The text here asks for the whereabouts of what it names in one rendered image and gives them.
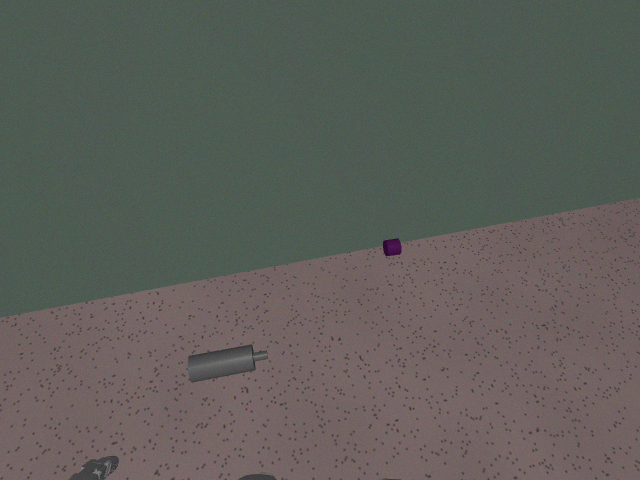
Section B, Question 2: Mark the left robot hand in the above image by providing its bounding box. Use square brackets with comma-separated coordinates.
[69, 456, 119, 480]

